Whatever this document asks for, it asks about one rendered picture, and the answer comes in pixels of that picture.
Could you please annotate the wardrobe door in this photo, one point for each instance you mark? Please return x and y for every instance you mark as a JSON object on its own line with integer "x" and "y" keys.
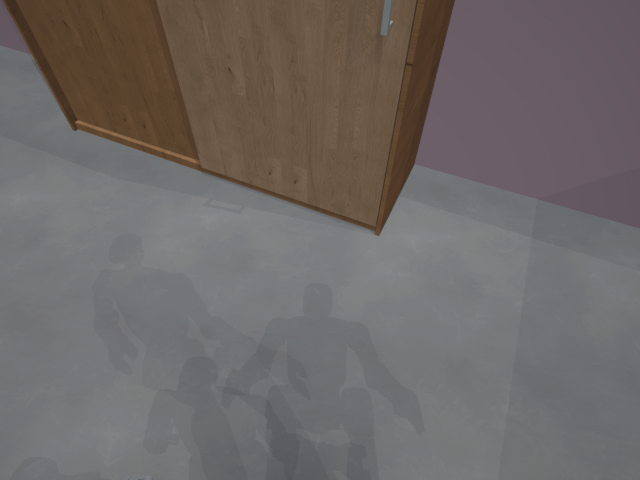
{"x": 298, "y": 97}
{"x": 112, "y": 61}

